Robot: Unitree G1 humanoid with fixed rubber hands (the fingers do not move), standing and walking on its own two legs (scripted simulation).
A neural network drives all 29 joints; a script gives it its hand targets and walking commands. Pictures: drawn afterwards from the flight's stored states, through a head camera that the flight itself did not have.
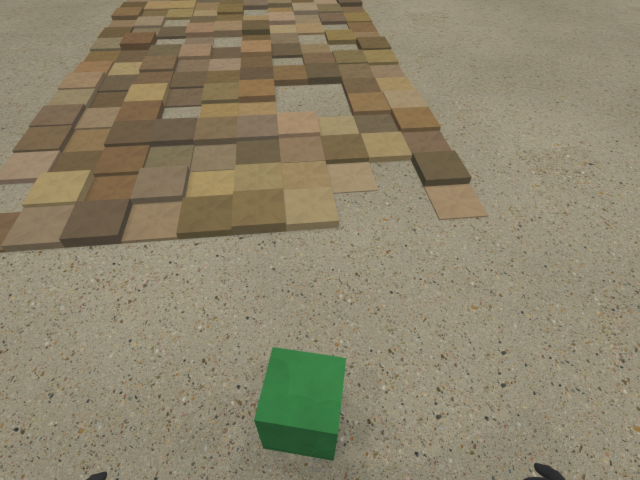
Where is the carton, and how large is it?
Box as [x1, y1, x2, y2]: [254, 347, 345, 460]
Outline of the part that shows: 273,347 254,418 263,447 333,460 338,428 345,358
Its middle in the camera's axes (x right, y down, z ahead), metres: -0.04 +0.47 +1.10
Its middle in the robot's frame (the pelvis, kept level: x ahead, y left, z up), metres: +0.46 +0.04 -0.66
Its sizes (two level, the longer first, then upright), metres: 0.210 0.200 0.250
